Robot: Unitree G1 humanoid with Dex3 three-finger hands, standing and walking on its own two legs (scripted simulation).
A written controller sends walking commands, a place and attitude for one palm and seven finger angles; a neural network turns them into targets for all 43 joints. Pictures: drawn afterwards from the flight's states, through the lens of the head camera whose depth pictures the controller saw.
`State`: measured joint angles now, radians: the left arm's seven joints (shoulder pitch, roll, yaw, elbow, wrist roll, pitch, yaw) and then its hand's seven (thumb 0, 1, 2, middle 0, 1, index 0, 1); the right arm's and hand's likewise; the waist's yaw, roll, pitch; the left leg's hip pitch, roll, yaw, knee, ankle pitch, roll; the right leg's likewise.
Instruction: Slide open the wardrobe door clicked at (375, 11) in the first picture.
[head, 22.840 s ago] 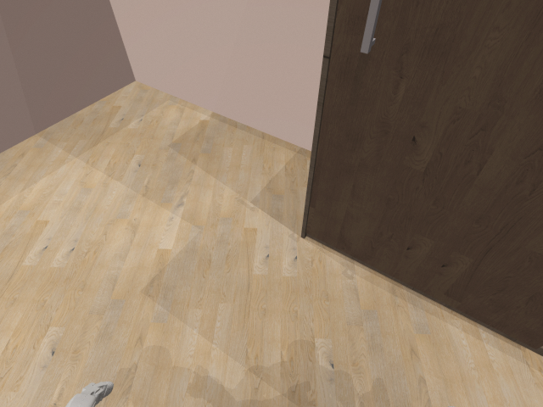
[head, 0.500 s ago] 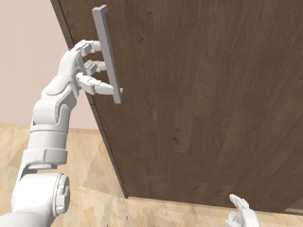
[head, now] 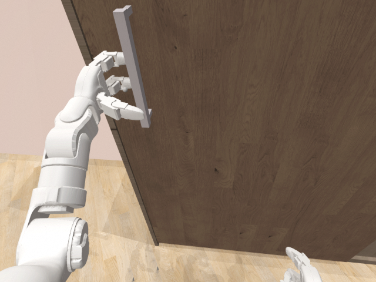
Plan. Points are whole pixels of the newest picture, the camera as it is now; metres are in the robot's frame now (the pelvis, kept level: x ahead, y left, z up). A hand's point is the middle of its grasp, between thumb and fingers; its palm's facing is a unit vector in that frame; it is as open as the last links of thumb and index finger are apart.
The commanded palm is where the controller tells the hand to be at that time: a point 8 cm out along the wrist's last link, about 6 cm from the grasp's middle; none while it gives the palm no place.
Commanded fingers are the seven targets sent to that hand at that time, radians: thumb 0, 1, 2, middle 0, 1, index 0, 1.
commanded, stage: slide the fingers in behind the handle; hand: left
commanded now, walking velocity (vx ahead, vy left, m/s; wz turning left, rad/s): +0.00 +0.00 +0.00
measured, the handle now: (138, 74) +0.46 +0.12 +0.25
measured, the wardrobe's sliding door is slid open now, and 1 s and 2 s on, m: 0.00 0.00 0.00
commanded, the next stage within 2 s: grip the handle and tug to test in 1.40 s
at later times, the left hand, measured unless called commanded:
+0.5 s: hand (131, 91) +0.40 +0.12 +0.24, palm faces -0.04 -1.00 -0.04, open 14.0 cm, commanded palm +0.38 +0.17 +0.25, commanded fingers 0.00 -0.50 0.30 -0.30 -1.20 -0.30 -1.20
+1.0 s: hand (144, 90) +0.40 +0.10 +0.25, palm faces -0.06 -1.00 -0.02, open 14.1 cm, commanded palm +0.37 +0.15 +0.25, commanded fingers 0.00 -0.50 0.30 -0.30 -1.20 -0.30 -1.20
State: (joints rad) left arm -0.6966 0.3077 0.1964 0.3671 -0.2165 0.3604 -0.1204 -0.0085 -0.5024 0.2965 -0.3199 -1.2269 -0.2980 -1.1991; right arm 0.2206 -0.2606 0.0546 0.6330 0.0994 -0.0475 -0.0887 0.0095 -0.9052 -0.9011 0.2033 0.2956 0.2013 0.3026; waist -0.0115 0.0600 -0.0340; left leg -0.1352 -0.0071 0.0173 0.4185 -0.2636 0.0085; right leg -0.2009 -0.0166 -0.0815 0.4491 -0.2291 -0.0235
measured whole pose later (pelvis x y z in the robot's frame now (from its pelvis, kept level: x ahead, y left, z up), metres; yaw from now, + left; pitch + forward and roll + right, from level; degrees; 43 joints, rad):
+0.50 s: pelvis +0.01 +0.00 +0.00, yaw +0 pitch -1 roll +0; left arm -0.66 0.25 0.15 0.24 -0.21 0.42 -0.07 -0.01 -0.50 0.30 -0.31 -1.22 -0.30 -1.20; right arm 0.18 -0.25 0.06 0.62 0.09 -0.02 -0.08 0.01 -0.91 -0.90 0.20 0.30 0.20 0.30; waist 0.01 0.06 -0.04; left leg -0.12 -0.01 0.01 0.43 -0.28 0.01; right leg -0.19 -0.02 -0.09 0.46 -0.25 -0.02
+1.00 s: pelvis +0.01 +0.00 +0.00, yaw +0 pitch -1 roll +0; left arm -0.67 0.19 0.12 0.22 -0.20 0.45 0.00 -0.01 -0.50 0.30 -0.31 -1.22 -0.28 -1.20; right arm 0.17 -0.23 0.06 0.63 0.08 0.02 -0.06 0.01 -0.91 -0.90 0.20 0.30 0.20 0.30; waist 0.00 0.06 -0.04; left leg -0.13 -0.01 0.02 0.43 -0.28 0.01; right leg -0.19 -0.02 -0.08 0.46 -0.25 -0.02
